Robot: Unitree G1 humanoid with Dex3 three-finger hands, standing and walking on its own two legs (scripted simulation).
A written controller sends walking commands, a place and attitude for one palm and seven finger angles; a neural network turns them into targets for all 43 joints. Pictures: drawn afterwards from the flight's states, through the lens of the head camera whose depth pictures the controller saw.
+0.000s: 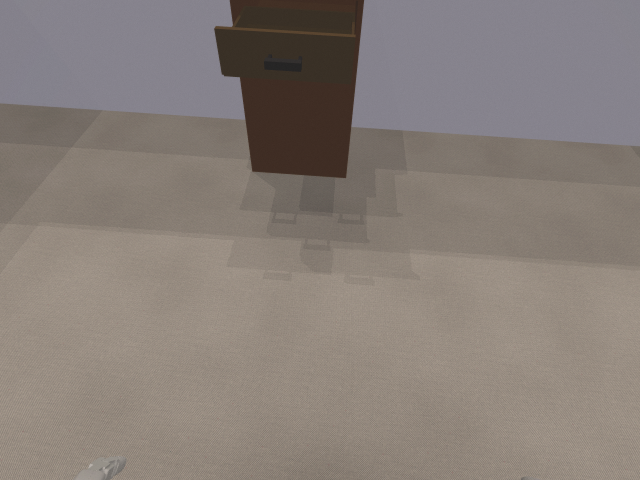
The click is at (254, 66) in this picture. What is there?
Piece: drawer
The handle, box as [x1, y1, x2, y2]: [264, 54, 301, 71]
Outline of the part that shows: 264,60 265,69 300,71 301,68 301,56 299,56 297,60 272,58 271,54 269,54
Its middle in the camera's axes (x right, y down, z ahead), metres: -0.11 -0.54 +1.17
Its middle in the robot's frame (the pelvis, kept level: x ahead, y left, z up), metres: +1.23 +0.17 -0.06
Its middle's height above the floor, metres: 0.71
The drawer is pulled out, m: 0.30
